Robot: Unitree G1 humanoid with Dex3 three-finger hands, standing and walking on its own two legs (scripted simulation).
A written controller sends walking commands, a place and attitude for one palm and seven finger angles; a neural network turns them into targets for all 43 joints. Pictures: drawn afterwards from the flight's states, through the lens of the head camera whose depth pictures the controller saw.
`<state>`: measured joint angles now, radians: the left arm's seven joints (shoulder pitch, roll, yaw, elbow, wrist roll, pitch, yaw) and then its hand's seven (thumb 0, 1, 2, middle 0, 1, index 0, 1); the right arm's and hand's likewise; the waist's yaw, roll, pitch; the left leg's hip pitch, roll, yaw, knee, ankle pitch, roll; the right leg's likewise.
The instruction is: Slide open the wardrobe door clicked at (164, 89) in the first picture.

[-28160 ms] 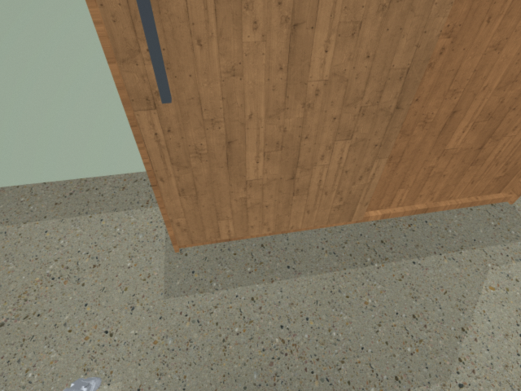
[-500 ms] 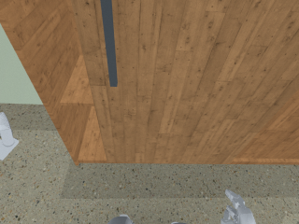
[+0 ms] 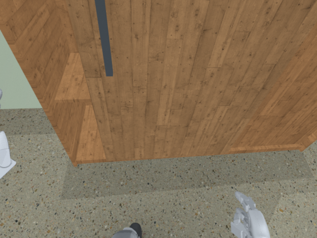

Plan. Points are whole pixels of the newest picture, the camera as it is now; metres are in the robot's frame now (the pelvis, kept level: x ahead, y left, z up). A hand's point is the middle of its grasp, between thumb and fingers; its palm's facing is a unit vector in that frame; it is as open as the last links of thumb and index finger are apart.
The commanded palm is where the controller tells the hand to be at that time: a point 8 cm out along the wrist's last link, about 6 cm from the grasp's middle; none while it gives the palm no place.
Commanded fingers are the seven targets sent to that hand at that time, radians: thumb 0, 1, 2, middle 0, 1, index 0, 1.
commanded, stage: stop stepping back and stand still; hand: left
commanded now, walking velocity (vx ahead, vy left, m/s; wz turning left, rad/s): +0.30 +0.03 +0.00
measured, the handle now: (104, 27) +0.66 +0.23 +0.20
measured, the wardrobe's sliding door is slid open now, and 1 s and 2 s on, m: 0.20 0.20 0.20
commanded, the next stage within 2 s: let the arm hang, fingers relaxed in 0.76 s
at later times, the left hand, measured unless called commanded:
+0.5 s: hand out of the picture +0.16 +0.29 +0.17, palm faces +0.42 -0.79 -0.45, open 7.4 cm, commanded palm +0.11 +0.32 +0.19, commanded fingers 0.00 0.90 0.90 -0.20 -0.30 -0.20 -0.30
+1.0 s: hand (36, 215) +0.17 +0.29 -0.01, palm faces +0.11 -0.88 -0.47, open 7.4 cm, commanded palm none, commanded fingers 0.00 0.90 0.90 -0.20 -0.30 -0.20 -0.30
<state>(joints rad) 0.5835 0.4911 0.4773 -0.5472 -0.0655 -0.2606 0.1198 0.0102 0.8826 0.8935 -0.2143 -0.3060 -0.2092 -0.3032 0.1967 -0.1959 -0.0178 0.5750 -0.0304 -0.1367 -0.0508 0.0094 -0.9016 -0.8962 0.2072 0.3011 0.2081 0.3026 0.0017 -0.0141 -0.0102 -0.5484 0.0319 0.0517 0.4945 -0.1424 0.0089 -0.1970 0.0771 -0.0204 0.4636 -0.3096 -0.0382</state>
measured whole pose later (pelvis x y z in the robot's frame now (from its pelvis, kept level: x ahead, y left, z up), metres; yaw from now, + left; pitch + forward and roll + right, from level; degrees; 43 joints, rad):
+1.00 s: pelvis -0.04 +0.03 +0.00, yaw +0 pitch +0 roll -1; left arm 0.26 0.37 0.12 0.30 0.03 -0.02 0.01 0.00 0.89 0.89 -0.20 -0.30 -0.20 -0.30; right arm 0.13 -0.31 0.00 0.80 -0.02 -0.05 0.01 0.01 -0.90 -0.90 0.21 0.30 0.21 0.30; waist 0.00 0.08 -0.06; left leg -0.38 -0.03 0.03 0.61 -0.24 0.05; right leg -0.27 0.00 -0.02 0.60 -0.34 0.00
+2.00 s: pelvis -0.02 +0.03 +0.02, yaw +0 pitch -1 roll +0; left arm 0.09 0.32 0.00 1.11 0.02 -0.02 0.00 0.00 0.90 0.89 -0.20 -0.30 -0.20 -0.30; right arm 0.07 -0.35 0.00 1.12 -0.02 -0.01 0.00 0.00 -0.90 -0.90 0.21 0.30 0.21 0.30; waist -0.01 0.00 0.03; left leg -0.18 -0.04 0.03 0.32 -0.13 0.05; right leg -0.07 0.00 -0.01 0.31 -0.22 0.00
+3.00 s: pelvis +0.00 +0.02 +0.01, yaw +2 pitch -1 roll +0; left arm 0.10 0.30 0.01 1.10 0.01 0.00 0.02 0.00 0.90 0.89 -0.20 -0.30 -0.20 -0.30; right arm 0.12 -0.31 0.00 1.12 -0.02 0.01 -0.01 0.00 -0.91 -0.90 0.20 0.30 0.21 0.30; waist -0.02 -0.01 0.05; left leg -0.18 -0.05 -0.01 0.37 -0.17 0.03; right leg -0.06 0.00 -0.05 0.35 -0.28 -0.01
